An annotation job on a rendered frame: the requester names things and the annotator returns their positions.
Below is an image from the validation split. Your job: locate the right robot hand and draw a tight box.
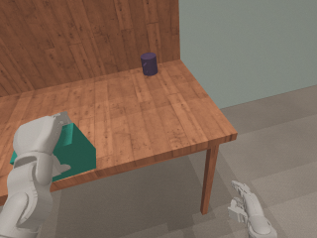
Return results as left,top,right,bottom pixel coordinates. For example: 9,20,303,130
228,180,265,225

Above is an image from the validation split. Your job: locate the left robot hand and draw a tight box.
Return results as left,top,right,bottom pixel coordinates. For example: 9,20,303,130
13,111,72,178

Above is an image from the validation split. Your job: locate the left robot forearm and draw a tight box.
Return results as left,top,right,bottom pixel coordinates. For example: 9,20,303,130
0,152,53,238

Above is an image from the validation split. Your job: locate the table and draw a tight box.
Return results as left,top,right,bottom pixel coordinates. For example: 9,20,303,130
0,0,238,215

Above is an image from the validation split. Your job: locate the sponge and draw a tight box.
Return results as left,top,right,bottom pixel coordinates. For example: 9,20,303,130
10,123,96,182

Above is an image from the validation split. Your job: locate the right robot forearm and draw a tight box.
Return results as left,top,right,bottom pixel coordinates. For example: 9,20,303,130
247,215,277,238

